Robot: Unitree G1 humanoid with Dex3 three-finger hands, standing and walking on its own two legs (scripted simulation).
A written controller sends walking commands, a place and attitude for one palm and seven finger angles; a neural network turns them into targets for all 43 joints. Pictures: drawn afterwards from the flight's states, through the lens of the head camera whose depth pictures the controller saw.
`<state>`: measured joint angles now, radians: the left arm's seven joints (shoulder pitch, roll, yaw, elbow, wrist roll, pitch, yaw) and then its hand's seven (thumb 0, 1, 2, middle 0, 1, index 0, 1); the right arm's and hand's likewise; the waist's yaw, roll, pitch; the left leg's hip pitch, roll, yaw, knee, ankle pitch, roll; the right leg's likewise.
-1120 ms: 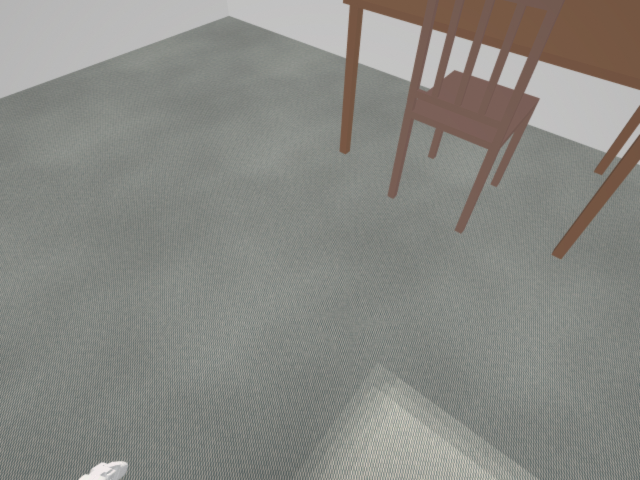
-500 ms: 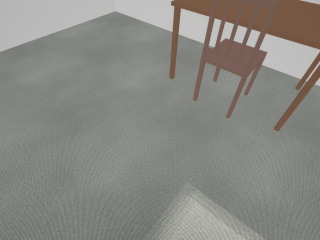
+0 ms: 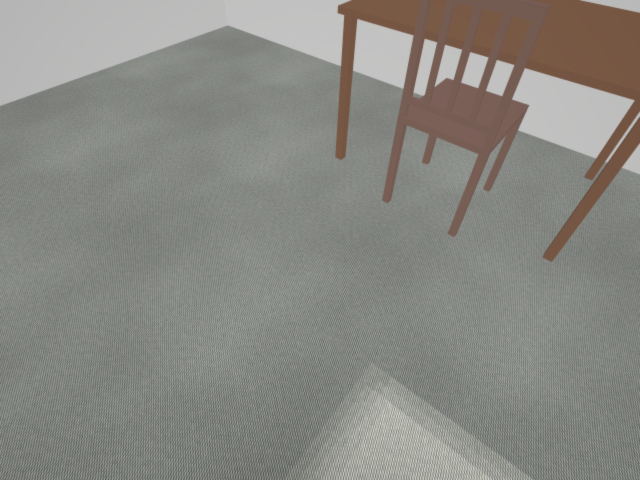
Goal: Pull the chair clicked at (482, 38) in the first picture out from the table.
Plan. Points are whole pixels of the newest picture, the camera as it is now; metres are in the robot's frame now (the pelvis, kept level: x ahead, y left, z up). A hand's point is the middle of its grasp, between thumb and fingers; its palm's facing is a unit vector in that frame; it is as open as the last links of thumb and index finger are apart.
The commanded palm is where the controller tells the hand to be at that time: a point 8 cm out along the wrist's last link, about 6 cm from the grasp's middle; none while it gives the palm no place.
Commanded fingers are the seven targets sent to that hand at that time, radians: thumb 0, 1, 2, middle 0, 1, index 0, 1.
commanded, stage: look at it before walking up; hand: left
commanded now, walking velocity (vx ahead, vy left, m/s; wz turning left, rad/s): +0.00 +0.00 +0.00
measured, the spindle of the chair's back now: (462, 63) +1.37 -0.40 -0.07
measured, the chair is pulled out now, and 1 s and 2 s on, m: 0.00 0.00 0.00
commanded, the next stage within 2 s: walk to a spot facing it in 0.32 s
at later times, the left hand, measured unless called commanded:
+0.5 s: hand out of the picture +0.07 +0.24 -0.16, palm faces -0.02 -0.94 -0.33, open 7.4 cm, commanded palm none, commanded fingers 0.00 0.90 0.90 -0.20 -0.30 -0.20 -0.30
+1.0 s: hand (227, 432) +0.23 +0.16 -0.19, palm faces -0.14 -0.97 -0.18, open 7.3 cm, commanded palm none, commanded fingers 0.00 0.90 0.90 -0.20 -0.30 -0.20 -0.30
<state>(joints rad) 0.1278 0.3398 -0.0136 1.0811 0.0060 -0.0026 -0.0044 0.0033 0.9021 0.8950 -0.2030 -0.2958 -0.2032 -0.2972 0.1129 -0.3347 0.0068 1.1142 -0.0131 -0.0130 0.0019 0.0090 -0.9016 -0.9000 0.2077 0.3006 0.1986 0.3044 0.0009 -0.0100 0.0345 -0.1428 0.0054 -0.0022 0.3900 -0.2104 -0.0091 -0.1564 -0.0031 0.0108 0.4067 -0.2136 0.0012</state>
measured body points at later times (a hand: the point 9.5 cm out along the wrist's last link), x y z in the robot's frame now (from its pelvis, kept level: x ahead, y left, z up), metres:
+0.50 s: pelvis +0.01 +0.00 +0.00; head +0.02 +0.00 +0.45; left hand +0.08 +0.29 -0.14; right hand +0.09 -0.29 -0.13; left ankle +0.00 +0.13 -0.74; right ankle +0.01 -0.12 -0.74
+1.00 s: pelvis +0.15 -0.02 -0.02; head +0.19 -0.03 +0.43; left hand +0.24 +0.21 -0.17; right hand -0.01 -0.20 -0.16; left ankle +0.00 +0.13 -0.74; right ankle +0.22 -0.14 -0.73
